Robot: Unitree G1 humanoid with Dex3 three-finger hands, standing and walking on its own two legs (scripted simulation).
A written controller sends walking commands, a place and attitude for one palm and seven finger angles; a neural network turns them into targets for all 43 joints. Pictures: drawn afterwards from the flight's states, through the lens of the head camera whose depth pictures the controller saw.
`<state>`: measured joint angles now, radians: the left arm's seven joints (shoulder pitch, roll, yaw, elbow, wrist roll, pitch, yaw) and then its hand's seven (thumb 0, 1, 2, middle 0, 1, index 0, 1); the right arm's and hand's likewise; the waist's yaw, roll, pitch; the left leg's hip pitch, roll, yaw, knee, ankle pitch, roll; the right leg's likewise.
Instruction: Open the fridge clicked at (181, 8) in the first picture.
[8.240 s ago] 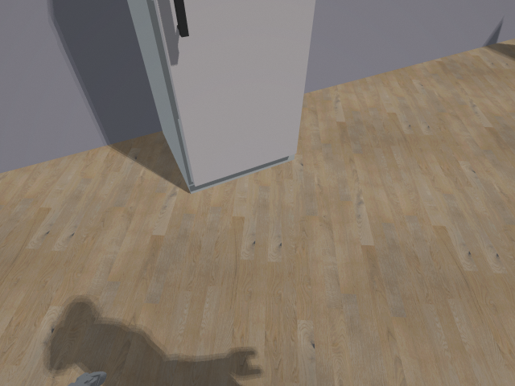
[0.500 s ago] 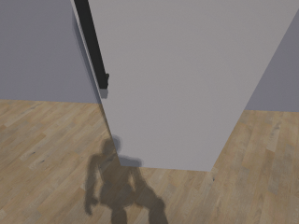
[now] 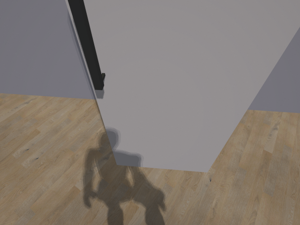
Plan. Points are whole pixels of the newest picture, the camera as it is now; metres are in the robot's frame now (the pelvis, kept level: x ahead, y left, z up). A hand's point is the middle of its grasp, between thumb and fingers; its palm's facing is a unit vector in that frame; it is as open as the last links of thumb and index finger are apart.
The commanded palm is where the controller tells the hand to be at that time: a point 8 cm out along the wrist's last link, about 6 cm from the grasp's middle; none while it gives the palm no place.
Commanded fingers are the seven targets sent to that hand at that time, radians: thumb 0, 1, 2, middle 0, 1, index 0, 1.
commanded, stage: look again from close up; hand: left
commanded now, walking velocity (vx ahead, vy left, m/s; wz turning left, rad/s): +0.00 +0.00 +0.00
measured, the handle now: (90, 40) +0.53 +0.20 +0.22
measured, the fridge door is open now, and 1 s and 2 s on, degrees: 0 0 0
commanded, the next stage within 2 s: raise the hand to about handle height in 0.72 s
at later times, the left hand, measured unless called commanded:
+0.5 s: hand out of the picture +0.04 +0.19 -0.17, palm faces +0.02 -0.97 -0.24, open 7.4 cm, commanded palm none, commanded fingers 0.00 0.90 0.90 -0.20 -0.30 -0.20 -0.30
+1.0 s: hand (77, 191) +0.20 +0.20 +0.00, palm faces +0.28 -0.95 -0.12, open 7.6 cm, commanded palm +0.11 +0.24 -0.04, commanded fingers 0.00 0.67 0.80 -0.22 -0.45 -0.22 -0.45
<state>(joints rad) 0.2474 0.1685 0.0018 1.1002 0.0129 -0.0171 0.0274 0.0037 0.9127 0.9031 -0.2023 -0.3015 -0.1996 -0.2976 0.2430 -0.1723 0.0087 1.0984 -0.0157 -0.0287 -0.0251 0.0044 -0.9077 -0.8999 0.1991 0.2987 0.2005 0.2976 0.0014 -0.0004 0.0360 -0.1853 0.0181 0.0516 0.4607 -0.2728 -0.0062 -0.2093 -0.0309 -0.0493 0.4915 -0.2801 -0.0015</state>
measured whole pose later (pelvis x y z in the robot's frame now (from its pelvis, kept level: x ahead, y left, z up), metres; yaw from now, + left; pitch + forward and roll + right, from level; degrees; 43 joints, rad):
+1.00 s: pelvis -0.01 +0.00 -0.01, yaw +2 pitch +1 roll +0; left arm 0.36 0.17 0.11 0.16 -0.17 -0.16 0.04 0.02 0.86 0.88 -0.21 -0.34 -0.20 -0.33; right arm 0.27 -0.23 -0.01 0.83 0.03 -0.24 -0.07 0.01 -0.90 -0.90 0.20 0.30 0.20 0.30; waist -0.01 0.04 -0.02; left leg -0.26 0.01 0.02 0.54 -0.29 -0.01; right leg -0.26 -0.04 -0.08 0.56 -0.31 -0.01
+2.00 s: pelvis -0.02 +0.01 -0.01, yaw +2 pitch -1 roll -1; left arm 0.14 0.40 0.39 -0.05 -0.37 -0.04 -0.41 0.00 -0.27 0.40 -0.29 -1.06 -0.29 -1.06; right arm 0.23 -0.26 0.06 0.59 0.06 -0.32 -0.11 0.01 -0.90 -0.90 0.20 0.30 0.20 0.30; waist 0.04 0.03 -0.03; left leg -0.29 0.02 0.01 0.63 -0.33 0.01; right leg -0.26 -0.03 -0.09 0.58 -0.31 0.01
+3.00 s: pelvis -0.02 +0.00 +0.00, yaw +2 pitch -3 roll +0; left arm -0.16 0.51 0.49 0.13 -0.35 0.23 -0.51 -0.01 -0.50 0.30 -0.30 -1.20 -0.30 -1.20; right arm 0.21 -0.28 0.09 0.59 0.09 -0.21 -0.10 0.01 -0.90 -0.90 0.20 0.30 0.20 0.30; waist 0.05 0.07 -0.02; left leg -0.18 0.02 0.01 0.48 -0.25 -0.01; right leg -0.16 -0.03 -0.09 0.46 -0.25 -0.01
